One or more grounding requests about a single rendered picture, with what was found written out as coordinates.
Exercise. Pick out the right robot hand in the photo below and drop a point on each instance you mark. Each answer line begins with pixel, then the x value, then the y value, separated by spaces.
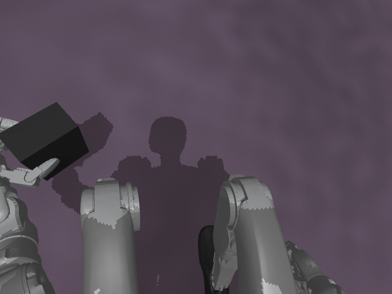
pixel 303 266

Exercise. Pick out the right robot foot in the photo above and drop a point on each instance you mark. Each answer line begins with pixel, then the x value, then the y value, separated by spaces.
pixel 206 255

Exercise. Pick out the carton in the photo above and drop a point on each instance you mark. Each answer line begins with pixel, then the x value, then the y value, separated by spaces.
pixel 49 133

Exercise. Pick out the left robot hand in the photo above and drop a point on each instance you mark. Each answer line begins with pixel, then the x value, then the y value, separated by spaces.
pixel 22 176

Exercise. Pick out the left robot arm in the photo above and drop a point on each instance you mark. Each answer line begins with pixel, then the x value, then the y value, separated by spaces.
pixel 21 269

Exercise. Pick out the right robot arm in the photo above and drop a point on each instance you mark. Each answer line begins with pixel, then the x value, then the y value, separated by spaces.
pixel 323 285

